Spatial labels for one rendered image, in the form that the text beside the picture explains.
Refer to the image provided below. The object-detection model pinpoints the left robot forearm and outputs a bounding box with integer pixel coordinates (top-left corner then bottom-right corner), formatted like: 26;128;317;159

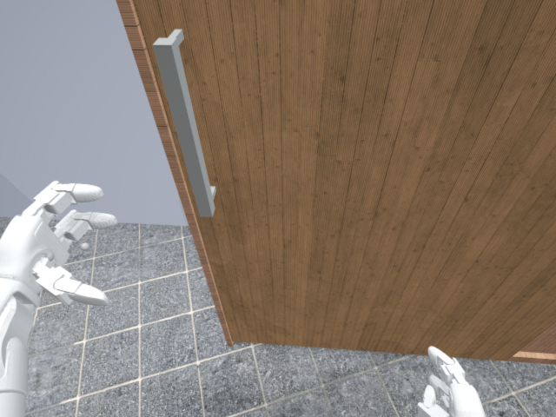
0;277;41;417

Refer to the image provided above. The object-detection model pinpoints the robot right hand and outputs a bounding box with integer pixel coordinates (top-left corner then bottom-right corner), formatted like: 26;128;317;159
418;346;486;417

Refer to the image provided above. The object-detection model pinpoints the robot left hand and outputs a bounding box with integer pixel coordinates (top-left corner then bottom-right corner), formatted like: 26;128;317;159
0;181;117;306

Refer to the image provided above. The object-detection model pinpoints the handle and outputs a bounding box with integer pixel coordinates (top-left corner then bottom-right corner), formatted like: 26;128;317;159
153;30;216;217

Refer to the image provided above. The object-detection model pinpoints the wardrobe door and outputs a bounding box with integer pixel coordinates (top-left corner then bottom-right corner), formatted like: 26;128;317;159
132;0;556;361
520;322;556;354

